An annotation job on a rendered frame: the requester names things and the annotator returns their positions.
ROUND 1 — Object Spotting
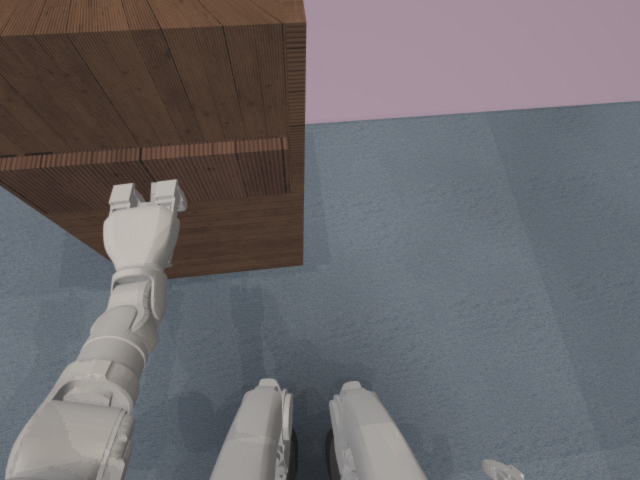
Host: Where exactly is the left robot upper arm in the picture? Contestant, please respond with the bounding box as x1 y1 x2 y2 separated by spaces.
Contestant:
5 400 136 480

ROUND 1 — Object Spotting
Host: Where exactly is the left robot forearm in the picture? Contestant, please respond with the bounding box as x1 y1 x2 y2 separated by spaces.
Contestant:
5 266 167 479

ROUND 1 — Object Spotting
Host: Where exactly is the robot left thigh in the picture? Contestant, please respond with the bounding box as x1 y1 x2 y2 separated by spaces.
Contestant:
209 386 293 480

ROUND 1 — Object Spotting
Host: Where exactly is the drawer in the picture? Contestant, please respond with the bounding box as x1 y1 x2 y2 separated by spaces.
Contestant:
0 135 291 215

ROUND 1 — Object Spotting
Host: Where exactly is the robot left shin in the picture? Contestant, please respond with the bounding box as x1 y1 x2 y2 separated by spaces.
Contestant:
241 378 290 480

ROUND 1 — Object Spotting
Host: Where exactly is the handle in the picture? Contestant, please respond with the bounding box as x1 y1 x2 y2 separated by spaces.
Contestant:
137 182 157 207

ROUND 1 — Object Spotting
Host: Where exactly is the left robot hand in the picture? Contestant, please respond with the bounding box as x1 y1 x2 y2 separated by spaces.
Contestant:
103 179 187 272

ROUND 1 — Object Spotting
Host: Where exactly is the cabinet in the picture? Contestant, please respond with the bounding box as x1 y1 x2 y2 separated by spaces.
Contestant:
0 0 306 279

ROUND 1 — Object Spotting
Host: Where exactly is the right robot hand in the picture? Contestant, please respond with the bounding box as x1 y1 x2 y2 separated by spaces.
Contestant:
482 459 525 480

